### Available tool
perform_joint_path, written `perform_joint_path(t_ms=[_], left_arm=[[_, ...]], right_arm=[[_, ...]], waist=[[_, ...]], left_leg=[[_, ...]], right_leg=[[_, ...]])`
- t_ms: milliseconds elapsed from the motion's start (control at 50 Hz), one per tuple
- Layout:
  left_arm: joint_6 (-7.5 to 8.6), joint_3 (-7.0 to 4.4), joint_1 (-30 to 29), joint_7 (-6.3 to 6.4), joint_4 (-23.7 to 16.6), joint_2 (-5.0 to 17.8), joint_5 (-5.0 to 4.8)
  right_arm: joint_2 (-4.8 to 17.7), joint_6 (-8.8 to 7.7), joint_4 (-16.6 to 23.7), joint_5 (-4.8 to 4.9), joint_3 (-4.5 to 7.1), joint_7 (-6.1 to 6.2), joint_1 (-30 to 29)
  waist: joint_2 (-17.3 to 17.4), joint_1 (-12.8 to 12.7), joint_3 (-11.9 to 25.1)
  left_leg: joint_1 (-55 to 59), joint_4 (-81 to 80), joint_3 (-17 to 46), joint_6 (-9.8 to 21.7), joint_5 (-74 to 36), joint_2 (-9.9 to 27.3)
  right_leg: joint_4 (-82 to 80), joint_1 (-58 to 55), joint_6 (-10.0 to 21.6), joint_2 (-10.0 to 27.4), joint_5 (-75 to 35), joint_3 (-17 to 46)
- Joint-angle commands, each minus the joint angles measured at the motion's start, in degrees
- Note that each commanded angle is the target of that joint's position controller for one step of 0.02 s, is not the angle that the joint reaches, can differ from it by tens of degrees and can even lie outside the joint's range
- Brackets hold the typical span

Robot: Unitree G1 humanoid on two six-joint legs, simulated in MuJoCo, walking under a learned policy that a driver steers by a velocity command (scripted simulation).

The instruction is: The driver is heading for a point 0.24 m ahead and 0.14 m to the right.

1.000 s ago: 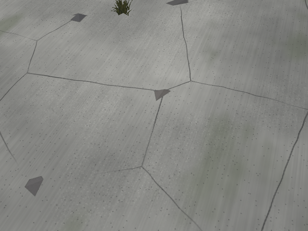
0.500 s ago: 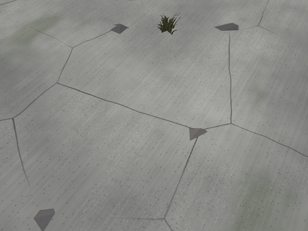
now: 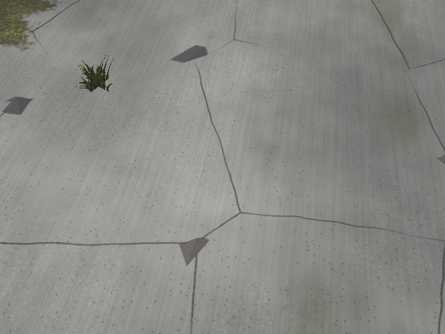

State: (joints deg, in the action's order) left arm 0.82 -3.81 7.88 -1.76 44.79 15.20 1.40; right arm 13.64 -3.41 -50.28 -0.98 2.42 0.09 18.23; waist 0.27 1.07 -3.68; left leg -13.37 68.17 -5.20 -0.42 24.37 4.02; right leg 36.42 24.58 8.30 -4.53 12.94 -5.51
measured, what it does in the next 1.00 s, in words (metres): walks ahead: left foot, then right foot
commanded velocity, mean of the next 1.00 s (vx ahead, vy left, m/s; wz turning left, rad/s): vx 0.16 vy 0.00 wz -0.18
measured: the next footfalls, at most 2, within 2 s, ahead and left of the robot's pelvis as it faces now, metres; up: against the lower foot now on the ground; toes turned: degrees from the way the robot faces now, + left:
left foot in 0.42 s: +0.36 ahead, +0.08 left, +0.00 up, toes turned -8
right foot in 0.74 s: +0.24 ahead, -0.11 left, +0.00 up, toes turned -7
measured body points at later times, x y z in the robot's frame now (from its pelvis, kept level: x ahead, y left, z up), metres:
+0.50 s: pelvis +0.21 +0.02 +0.01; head +0.25 +0.03 +0.46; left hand +0.30 +0.28 -0.13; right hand +0.30 -0.24 -0.10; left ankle +0.32 +0.09 -0.72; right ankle +0.09 -0.05 -0.67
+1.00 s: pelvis +0.24 +0.00 +0.03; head +0.24 +0.00 +0.48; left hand +0.30 +0.24 -0.13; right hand +0.24 -0.25 -0.12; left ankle +0.32 +0.09 -0.72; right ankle +0.20 -0.10 -0.72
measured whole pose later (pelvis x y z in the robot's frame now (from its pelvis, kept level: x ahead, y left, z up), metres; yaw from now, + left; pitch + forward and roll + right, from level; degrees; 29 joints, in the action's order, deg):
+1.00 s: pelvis +0.24 +0.00 +0.03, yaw -9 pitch -2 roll +0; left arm 0.6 0.4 16.8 1.8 60.7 11.2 0.6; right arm 12.3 -0.1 -58.5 -0.5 0.7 0.7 14.4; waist 0.6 0.8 -0.7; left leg -13.9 21.7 -1.9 1.9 6.4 -0.9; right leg 22.6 6.5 1.1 -1.8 14.7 1.4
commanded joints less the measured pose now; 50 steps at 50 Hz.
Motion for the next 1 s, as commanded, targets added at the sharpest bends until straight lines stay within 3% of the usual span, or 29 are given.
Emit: perform_joint_path(t_ms=[20,40,80,140,220,320,360,400,420,440,460,480,500,520,560,580,680,720,740,760,780,800,820,860,1000], left_arm=[[0.13,-2.84,9.7,1.50,0.4,9.2,-1.07],[0.51,-2.24,7.8,1.67,0.2,7.5,-1.49],[1.74,-1.88,7.7,1.37,-0.2,7.0,-1.58],[2.71,-1.96,10.3,1.22,0.7,8.3,-1.27],[2.24,-1.27,13.3,1.60,1.6,7.4,-1.41],[1.38,-0.56,14.9,2.53,2.5,6.9,-0.62],[1.28,-0.45,13.6,2.88,2.6,7.1,-0.39],[1.56,-0.40,11.1,3.14,2.7,7.6,-1.20],[2.13,0.05,11.1,3.05,1.7,6.6,-1.58],[2.13,0.89,19.4,3.11,1.8,2.5,-2.58],[0.79,0.54,21.7,3.32,4.0,4.2,-2.12],[-0.35,0.29,19.0,3.26,5.0,5.7,-0.66],[-0.89,0.39,15.5,2.97,4.8,5.1,0.00],[-1.49,0.63,13.7,2.70,4.7,4.3,-0.13],[-2.83,1.27,14.6,2.43,6.0,2.9,0.02],[-3.16,1.50,14.7,2.54,6.7,2.5,-0.12],[-3.65,2.15,11.8,3.11,8.7,2.1,-0.55],[-3.13,2.43,12.2,3.12,9.9,1.8,-0.22],[-2.64,2.56,11.5,3.20,9.8,2.4,0.28],[-1.98,2.53,10.8,3.37,9.6,3.9,0.55],[-1.56,2.54,9.3,3.27,10.6,4.1,-0.35],[-0.83,3.11,8.2,3.25,10.9,2.4,-0.54],[-0.21,3.21,7.7,3.34,11.4,2.3,-0.72],[0.35,3.15,7.7,3.63,12.1,2.6,-0.92],[0.21,3.40,11.2,3.82,15.3,1.4,-0.85]], right_arm=[[6.6,-2.32,7.3,-0.01,1.03,-0.22,-3.4],[6.5,-1.32,7.2,-1.09,1.00,-0.20,-2.2],[5.8,0.70,6.9,-1.98,0.90,-0.56,-0.8],[4.7,1.77,7.4,-1.41,0.65,-0.62,-2.6],[4.2,1.86,9.0,-0.87,0.13,-0.57,-8.6],[4.7,1.13,9.3,-0.36,-0.27,-0.31,-12.1],[5.6,0.59,8.1,-0.53,0.01,0.04,-9.2],[6.3,-0.46,5.3,-0.87,0.41,0.68,-1.5],[8.4,-1.41,4.2,-1.12,0.73,1.16,2.9],[12.2,-1.32,5.0,-0.89,1.28,1.20,4.2],[9.6,-0.18,4.7,0.99,0.77,0.77,3.4],[6.8,0.18,5.4,1.44,-0.06,0.33,0.1],[4.9,0.56,5.8,0.97,-0.73,0.41,-3.7],[3.5,0.93,5.8,0.45,-1.39,0.76,-6.1],[4.3,1.43,4.9,-0.23,-1.40,1.21,-8.2],[4.7,1.50,4.3,-0.42,-1.33,1.18,-7.6],[6.9,2.59,2.0,0.03,-0.60,0.93,-6.5],[6.7,3.42,1.5,0.42,-0.54,1.01,-7.1],[6.2,3.61,1.0,0.47,-0.57,0.97,-6.3],[5.4,3.79,0.8,0.75,-0.59,0.84,-5.5],[4.5,3.97,0.4,1.16,-0.57,0.59,-5.5],[4.1,3.83,-0.7,0.90,-0.66,0.40,-5.0],[3.7,3.60,-1.8,0.70,-0.67,0.36,-3.7],[4.5,3.12,-3.6,0.36,-0.52,0.37,-2.6],[3.1,2.87,-7.6,0.52,-1.08,0.82,-2.7]], waist=[[1.2,-2.4,4.0],[0.6,-0.4,3.4],[-0.2,0.8,4.8],[-0.7,0.7,3.6],[-4.2,-1.9,4.4],[-5.1,-4.3,4.6],[-5.3,-3.0,4.4],[-3.5,1.4,5.5],[0.6,2.6,9.5],[11.6,-0.8,16.8],[12.3,-0.7,21.0],[5.0,-1.4,15.0],[3.1,-1.9,10.1],[3.3,-2.7,6.8],[7.3,-4.2,5.3],[7.5,-3.8,6.0],[7.5,-2.3,6.4],[6.0,-3.0,4.1],[4.2,-2.8,2.5],[1.5,-1.6,1.3],[-4.1,-0.1,-1.7],[-5.1,0.5,-0.9],[-5.5,1.2,-0.1],[-4.1,1.3,0.8],[-0.6,-0.4,0.2]], left_leg=[[-25.7,5.0,7.0,0.5,-5.9,2.3],[-21.8,1.9,7.3,-0.1,-6.3,3.0],[-18.4,-1.2,6.6,-1.3,-6.6,2.9],[-19.3,-7.5,4.6,-2.4,-10.9,2.0],[-19.7,-18.2,3.5,-1.8,-18.2,0.3],[-16.5,-29.5,3.3,0.4,-21.3,-2.5],[-11.7,-33.4,3.8,2.0,-18.5,-3.8],[-2.1,-44.1,4.0,4.1,-24.7,-4.5],[8.3,-44.5,9.7,5.6,-46.7,2.0],[20.3,-40.1,23.8,14.2,-77.3,17.4],[19.1,-42.8,31.9,20.4,-75.5,21.2],[12.2,-45.7,28.5,19.6,-61.6,18.5],[7.0,-48.5,24.6,17.2,-49.6,15.3],[2.2,-51.4,20.4,14.7,-42.0,12.4],[-3.3,-53.7,14.2,11.4,-33.1,7.4],[-2.8,-53.7,13.3,11.0,-31.0,6.6],[-3.3,-55.4,15.3,10.0,-7.8,6.4],[-8.0,-56.2,15.4,7.1,2.1,5.4],[-9.9,-56.2,15.5,4.8,4.8,4.9],[-9.4,-54.8,14.2,3.0,3.6,2.9],[-3.8,-52.8,10.5,2.3,-2.9,-0.4],[3.2,-50.0,10.0,2.4,-9.5,-0.5],[6.8,-48.8,9.8,2.7,-12.9,-0.3],[7.5,-48.6,10.4,3.3,-15.3,0.5],[3.8,-49.9,10.4,2.9,-16.1,0.6]], right_leg=[[-21.6,-22.7,10.0,18.1,-12.0,28.6],[-22.4,-18.1,8.7,15.4,-15.8,24.6],[-23.0,-15.2,8.5,12.9,-21.2,21.3],[-21.9,-14.4,7.0,11.7,-40.1,16.2],[-19.0,-18.3,2.4,9.6,-49.1,12.6],[-15.4,-24.0,1.0,11.1,-49.2,13.7],[-12.0,-24.1,0.5,12.2,-50.3,15.3],[-3.7,-23.6,-1.3,10.5,-48.9,15.4],[4.1,-19.2,-3.0,7.4,-37.0,14.3],[18.7,-10.7,-4.9,0.3,1.0,11.1],[25.2,-6.7,-5.6,-3.5,23.9,10.8],[28.1,-5.5,-5.9,-1.3,23.0,13.0],[26.9,-4.6,-6.3,0.0,20.6,12.8],[23.0,-5.9,-7.0,1.6,18.2,12.7],[15.2,-11.0,-8.4,2.1,15.0,9.5],[11.7,-12.0,-8.8,1.9,14.8,8.4],[-2.0,-15.3,-8.1,3.1,7.7,5.8],[-10.1,-19.4,-6.7,3.4,1.9,5.6],[-13.5,-19.8,-5.8,5.7,0.6,9.0],[-17.1,-16.8,-4.8,9.4,4.7,14.2],[-19.2,-7.3,-4.0,10.3,10.9,16.2],[-22.0,-3.4,-4.6,10.8,12.7,16.9],[-23.0,-2.3,-5.4,10.6,11.6,16.5],[-22.4,-4.8,-5.9,9.6,7.2,15.0],[-20.4,-10.7,-4.9,9.2,1.3,13.4]])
